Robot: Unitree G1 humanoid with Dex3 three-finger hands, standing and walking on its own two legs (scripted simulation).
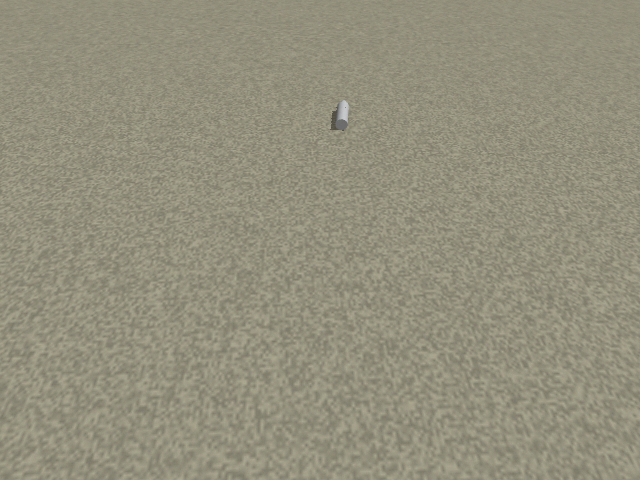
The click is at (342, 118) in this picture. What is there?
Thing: lying bottle
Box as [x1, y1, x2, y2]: [335, 100, 348, 129]
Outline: 344,100 339,102 337,106 335,125 339,129 343,129 347,125 348,104
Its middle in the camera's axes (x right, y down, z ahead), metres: +0.14 -0.70 +2.21
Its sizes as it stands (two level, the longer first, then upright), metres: 0.232 0.069 0.069
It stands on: the floor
